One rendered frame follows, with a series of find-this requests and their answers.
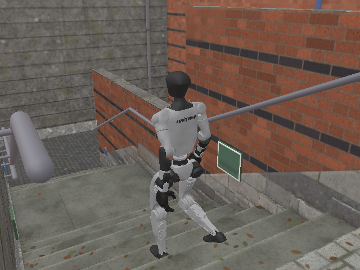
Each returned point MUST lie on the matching robot right hand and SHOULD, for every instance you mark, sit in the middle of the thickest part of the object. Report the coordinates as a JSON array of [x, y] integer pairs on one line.
[[192, 156]]

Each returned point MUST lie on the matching robot right thigh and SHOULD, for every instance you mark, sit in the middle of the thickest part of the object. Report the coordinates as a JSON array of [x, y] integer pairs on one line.
[[186, 186]]

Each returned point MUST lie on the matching robot right forearm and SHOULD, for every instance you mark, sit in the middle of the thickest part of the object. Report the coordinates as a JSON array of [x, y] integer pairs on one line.
[[201, 147]]

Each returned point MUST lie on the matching left robot foot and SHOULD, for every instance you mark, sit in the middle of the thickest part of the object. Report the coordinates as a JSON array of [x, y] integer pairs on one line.
[[155, 251]]

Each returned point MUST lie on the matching robot left hand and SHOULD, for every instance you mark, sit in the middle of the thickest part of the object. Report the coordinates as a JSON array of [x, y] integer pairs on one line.
[[162, 199]]

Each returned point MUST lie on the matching robot left upper arm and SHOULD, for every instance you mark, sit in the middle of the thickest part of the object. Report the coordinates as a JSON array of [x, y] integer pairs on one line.
[[159, 120]]

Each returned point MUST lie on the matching robot left forearm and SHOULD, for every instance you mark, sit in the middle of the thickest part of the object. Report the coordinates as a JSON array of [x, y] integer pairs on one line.
[[164, 172]]

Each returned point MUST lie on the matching robot right upper arm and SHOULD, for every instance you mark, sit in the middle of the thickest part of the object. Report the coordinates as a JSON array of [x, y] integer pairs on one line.
[[202, 121]]

